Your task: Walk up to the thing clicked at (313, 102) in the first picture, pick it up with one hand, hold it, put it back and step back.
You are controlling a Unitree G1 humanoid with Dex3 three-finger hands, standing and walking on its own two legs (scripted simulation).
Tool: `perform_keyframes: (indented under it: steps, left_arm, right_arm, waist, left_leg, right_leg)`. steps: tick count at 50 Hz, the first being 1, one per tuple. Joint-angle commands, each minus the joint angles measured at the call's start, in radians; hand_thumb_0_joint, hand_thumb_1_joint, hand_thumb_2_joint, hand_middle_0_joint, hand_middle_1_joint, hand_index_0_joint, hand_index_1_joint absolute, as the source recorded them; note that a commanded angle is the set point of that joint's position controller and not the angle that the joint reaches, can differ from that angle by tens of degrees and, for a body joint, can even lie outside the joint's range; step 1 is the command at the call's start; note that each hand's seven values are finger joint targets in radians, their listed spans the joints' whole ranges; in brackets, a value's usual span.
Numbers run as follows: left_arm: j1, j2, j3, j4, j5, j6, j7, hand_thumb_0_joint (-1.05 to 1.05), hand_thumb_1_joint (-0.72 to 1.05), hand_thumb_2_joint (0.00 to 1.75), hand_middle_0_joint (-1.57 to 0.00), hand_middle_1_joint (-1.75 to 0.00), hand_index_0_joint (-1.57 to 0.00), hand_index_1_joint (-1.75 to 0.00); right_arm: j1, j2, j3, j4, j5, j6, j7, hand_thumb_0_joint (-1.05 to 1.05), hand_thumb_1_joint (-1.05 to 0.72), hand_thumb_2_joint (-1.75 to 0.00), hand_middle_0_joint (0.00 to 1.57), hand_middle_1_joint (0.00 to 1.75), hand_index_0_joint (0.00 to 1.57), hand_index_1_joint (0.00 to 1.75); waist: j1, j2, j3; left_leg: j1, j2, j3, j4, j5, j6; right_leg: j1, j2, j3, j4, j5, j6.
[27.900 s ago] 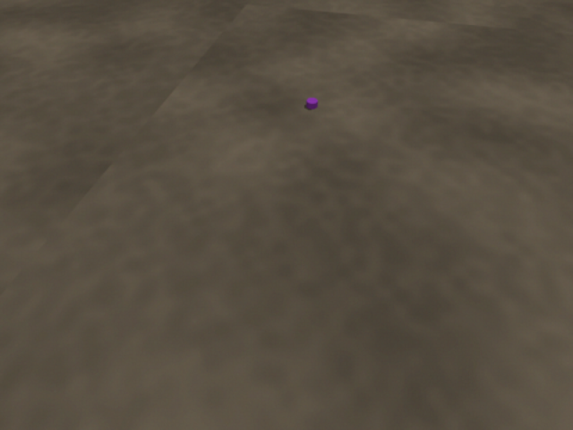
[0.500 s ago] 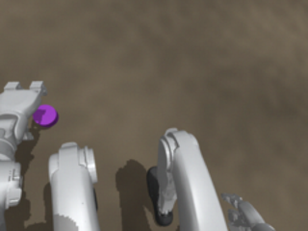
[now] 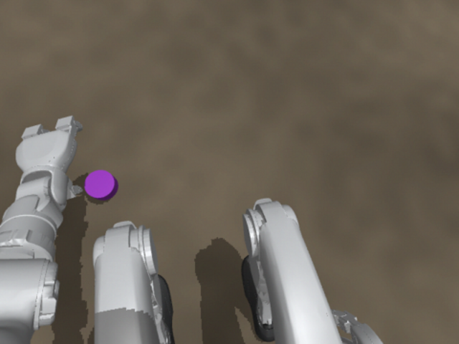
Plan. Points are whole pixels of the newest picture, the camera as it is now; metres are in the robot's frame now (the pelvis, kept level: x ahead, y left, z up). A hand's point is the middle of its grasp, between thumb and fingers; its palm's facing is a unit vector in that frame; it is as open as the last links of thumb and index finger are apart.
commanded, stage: home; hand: left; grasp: from above
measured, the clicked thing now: (101, 185) +0.45 +0.25 -0.35
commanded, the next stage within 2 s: none
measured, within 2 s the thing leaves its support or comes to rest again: neither
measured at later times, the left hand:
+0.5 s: hand out of the picture +0.26 +0.22 +0.07, palm faces -0.17 -0.81 -0.57, open 7.5 cm
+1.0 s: hand out of the picture +0.23 +0.20 +0.29, palm faces +0.17 -0.96 -0.22, open 7.4 cm
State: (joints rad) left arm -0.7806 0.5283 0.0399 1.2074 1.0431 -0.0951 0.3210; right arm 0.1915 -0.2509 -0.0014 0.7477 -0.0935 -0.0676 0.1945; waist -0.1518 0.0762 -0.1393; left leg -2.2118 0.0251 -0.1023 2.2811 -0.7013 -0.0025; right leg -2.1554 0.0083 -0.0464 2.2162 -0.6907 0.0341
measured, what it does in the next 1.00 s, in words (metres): rises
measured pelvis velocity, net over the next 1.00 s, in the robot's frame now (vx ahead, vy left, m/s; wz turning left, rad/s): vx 0.07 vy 0.00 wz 0.11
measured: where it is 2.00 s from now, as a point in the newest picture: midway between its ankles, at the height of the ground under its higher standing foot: (213, 324)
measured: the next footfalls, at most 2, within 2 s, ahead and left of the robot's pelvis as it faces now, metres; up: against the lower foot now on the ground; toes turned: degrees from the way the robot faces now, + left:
none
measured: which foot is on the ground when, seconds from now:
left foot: down 0.00-1.00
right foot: down 0.00-1.00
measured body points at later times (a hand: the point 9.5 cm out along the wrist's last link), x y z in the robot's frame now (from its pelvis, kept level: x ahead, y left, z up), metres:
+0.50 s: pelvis +0.00 +0.00 +0.18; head +0.12 +0.04 +0.61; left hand +0.26 +0.26 +0.11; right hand +0.24 -0.23 +0.10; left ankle +0.07 +0.13 -0.34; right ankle +0.09 -0.13 -0.34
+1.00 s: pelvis +0.07 +0.00 +0.33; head +0.10 +0.01 +0.78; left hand +0.22 +0.25 +0.31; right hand +0.24 -0.23 +0.26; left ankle +0.07 +0.13 -0.34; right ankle +0.09 -0.13 -0.34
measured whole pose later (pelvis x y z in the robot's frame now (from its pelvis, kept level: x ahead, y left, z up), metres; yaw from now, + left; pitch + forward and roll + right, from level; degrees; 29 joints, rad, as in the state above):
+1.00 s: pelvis +0.07 +0.00 +0.33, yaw +6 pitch +13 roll -3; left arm 0.49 0.22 0.03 -0.14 -0.07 0.45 0.07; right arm 0.33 -0.21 0.03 0.52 0.03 -0.17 -0.18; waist -0.07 0.06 -0.19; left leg -0.79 0.04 -0.06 1.06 -0.50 -0.01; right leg -0.73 0.00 -0.06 0.99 -0.49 0.01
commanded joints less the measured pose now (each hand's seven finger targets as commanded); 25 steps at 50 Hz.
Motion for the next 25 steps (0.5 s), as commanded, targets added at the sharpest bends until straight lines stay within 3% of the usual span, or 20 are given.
perform_keyframes:
  steps: [1,2,3,4,5,7,8,9,11,13,18,20,25]
  left_arm:
    - [0.033,0.207,0.063,-0.355,-0.112,0.018,-0.030,0.00,0.45,0.76,-0.18,-0.31,-0.17,-0.31]
    - [0.045,0.201,0.061,-0.459,-0.147,0.027,-0.040,0.00,0.53,0.78,-0.18,-0.30,-0.18,-0.30]
    - [0.043,0.216,0.085,-0.547,-0.180,0.038,-0.048,0.00,0.61,0.79,-0.18,-0.29,-0.18,-0.29]
    - [0.052,0.189,0.066,-0.620,-0.208,0.050,-0.061,0.00,0.69,0.84,-0.19,-0.31,-0.19,-0.31]
    - [0.141,0.108,0.024,-0.573,-0.246,0.068,-0.078,0.00,0.74,0.87,-0.20,-0.33,-0.19,-0.33]
    - [0.237,0.051,-0.005,-0.599,-0.310,0.090,-0.108,0.00,0.86,0.89,-0.20,-0.30,-0.20,-0.30]
    - [0.218,0.067,-0.004,-0.679,-0.335,0.096,-0.121,0.00,0.90,0.90,-0.20,-0.30,-0.20,-0.30]
    - [0.217,0.095,0.023,-0.761,-0.362,0.105,-0.132,0.00,0.89,0.90,-0.20,-0.30,-0.20,-0.30]
    - [0.246,0.064,0.002,-0.856,-0.427,0.128,-0.154,0.00,0.90,0.90,-0.20,-0.30,-0.20,-0.30]
    - [0.341,-0.021,-0.054,-0.874,-0.490,0.147,-0.171,0.00,0.90,0.90,-0.20,-0.30,-0.20,-0.30]
    - [0.474,-0.009,-0.023,-1.055,-0.611,0.198,-0.191,0.00,0.90,0.90,-0.20,-0.30,-0.20,-0.30]
    - [0.522,-0.037,-0.039,-1.088,-0.655,0.219,-0.194,0.00,0.90,0.90,-0.20,-0.30,-0.20,-0.30]
    - [0.730,-0.072,-0.006,-1.181,-0.797,0.288,-0.197,0.00,0.90,0.90,-0.20,-0.30,-0.20,-0.30]
  right_arm:
    - [0.148,-0.243,-0.099,-0.114,0.042,0.008,-0.030,0.00,-0.90,-0.90,0.20,0.30,0.20,0.30]
    - [0.125,-0.231,-0.103,-0.126,0.049,0.016,-0.036,0.00,-0.90,-0.90,0.20,0.30,0.20,0.30]
    - [0.111,-0.229,-0.113,-0.141,0.059,0.023,-0.045,0.00,-0.90,-0.90,0.20,0.30,0.20,0.30]
    - [0.088,-0.216,-0.119,-0.155,0.066,0.028,-0.054,0.00,-0.90,-0.90,0.20,0.30,0.20,0.30]
    - [0.067,-0.203,-0.118,-0.158,0.070,0.028,-0.062,0.00,-0.90,-0.90,0.20,0.30,0.20,0.30]
    - [0.049,-0.196,-0.120,-0.155,0.081,0.027,-0.085,0.00,-0.90,-0.90,0.20,0.30,0.20,0.30]
    - [0.041,-0.192,-0.123,-0.168,0.082,0.028,-0.096,0.00,-0.90,-0.90,0.20,0.30,0.20,0.30]
    - [0.034,-0.196,-0.128,-0.178,0.087,0.031,-0.110,0.00,-0.90,-0.90,0.20,0.30,0.20,0.30]
    - [-0.001,-0.196,-0.124,-0.203,0.091,0.026,-0.132,0.00,-0.90,-0.90,0.20,0.30,0.20,0.30]
    - [-0.035,-0.185,-0.113,-0.212,0.100,0.010,-0.154,0.00,-0.90,-0.90,0.20,0.30,0.20,0.30]
    - [-0.079,-0.175,-0.089,-0.243,0.118,-0.025,-0.205,0.00,-0.90,-0.90,0.20,0.30,0.20,0.30]
    - [-0.093,-0.166,-0.078,-0.251,0.124,-0.036,-0.220,0.00,-0.90,-0.90,0.20,0.30,0.20,0.30]
    - [-0.096,-0.145,-0.055,-0.296,0.138,-0.058,-0.250,0.00,-0.90,-0.90,0.20,0.30,0.20,0.30]
  waist:
    - [0.065,0.033,-0.774]
    - [0.083,0.049,-0.792]
    - [0.088,0.038,-0.800]
    - [0.089,0.046,-0.795]
    - [0.071,0.005,-0.703]
    - [0.060,-0.044,-0.581]
    - [0.065,-0.025,-0.582]
    - [0.079,-0.016,-0.616]
    - [0.080,0.014,-0.604]
    - [0.063,0.007,-0.516]
    - [0.082,0.081,-0.497]
    - [0.071,0.084,-0.465]
    - [0.088,0.058,-0.413]
  left_leg:
    - [0.522,-0.043,0.095,-0.332,0.220,0.042]
    - [0.540,-0.041,0.104,-0.353,0.217,0.043]
    - [0.563,-0.041,0.098,-0.375,0.194,0.044]
    - [0.567,-0.040,0.097,-0.398,0.175,0.043]
    - [0.539,-0.039,0.087,-0.419,0.140,0.044]
    - [0.568,-0.031,0.060,-0.486,0.088,0.042]
    - [0.597,-0.027,0.062,-0.513,0.089,0.039]
    - [0.656,-0.027,0.050,-0.540,0.076,0.037]
    - [0.726,-0.023,0.036,-0.597,0.044,0.031]
    - [0.760,-0.019,0.029,-0.658,0.009,0.027]
    - [0.934,-0.012,0.002,-0.804,-0.003,0.019]
    - [0.977,-0.012,0.001,-0.847,0.011,0.017]
    - [1.108,-0.016,-0.003,-0.979,0.008,0.019]
  right_leg:
    - [0.584,0.021,-0.046,-0.353,0.256,-0.061]
    - [0.616,0.023,-0.034,-0.381,0.258,-0.058]
    - [0.616,0.024,-0.027,-0.408,0.234,-0.058]
    - [0.631,0.026,-0.018,-0.435,0.214,-0.057]
    - [0.615,0.027,-0.019,-0.456,0.183,-0.055]
    - [0.600,0.024,-0.023,-0.501,0.149,-0.055]
    - [0.630,0.023,-0.018,-0.525,0.148,-0.056]
    - [0.650,0.020,-0.012,-0.547,0.129,-0.059]
    - [0.666,0.016,-0.010,-0.580,0.100,-0.059]
    - [0.670,0.016,-0.012,-0.620,0.077,-0.058]
    - [0.752,0.008,-0.006,-0.705,0.087,-0.057]
    - [0.774,0.007,-0.007,-0.742,0.101,-0.057]
    - [0.920,0.006,0.005,-0.884,0.088,-0.056]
